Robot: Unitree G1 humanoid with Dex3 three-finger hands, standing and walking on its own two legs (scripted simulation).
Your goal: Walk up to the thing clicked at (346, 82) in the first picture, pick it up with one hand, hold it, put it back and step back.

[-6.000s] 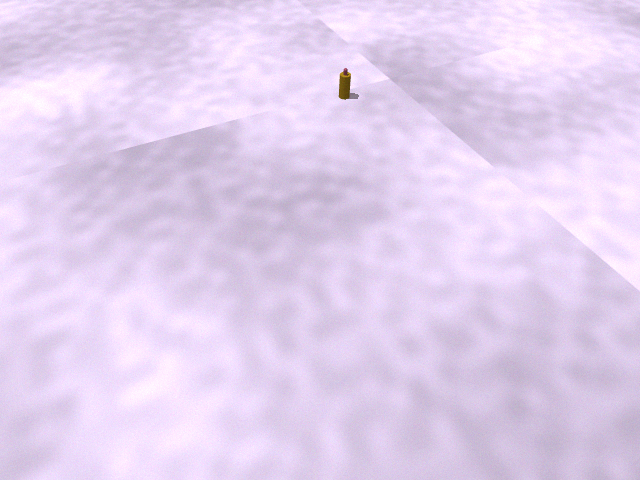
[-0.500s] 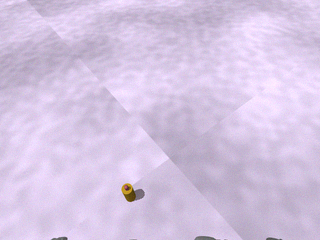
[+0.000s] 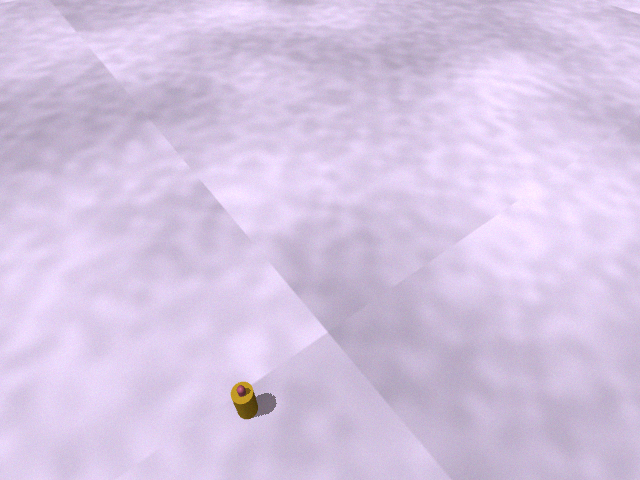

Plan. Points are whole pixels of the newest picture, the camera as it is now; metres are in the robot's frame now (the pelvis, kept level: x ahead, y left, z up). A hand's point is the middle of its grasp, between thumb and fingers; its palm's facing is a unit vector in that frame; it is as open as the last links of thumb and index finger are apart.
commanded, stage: walk up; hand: left
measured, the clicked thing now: (244, 398) +0.44 +0.22 -0.69
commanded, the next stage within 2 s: stand in 1.14 s
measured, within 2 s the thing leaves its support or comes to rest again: neither
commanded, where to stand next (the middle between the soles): +0.10 +0.00 m, yaw +1 degrees
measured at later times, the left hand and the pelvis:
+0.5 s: hand out of the picture +0.09 +0.25 -0.16, palm faces +0.01 -0.95 -0.32, open 7.4 cm; pelvis +0.02 +0.00 +0.00, yaw +1 degrees
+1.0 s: hand out of the picture +0.11 +0.25 -0.15, palm faces -0.01 -0.95 -0.32, open 7.4 cm; pelvis +0.02 +0.00 +0.00, yaw +0 degrees
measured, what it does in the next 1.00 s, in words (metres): stands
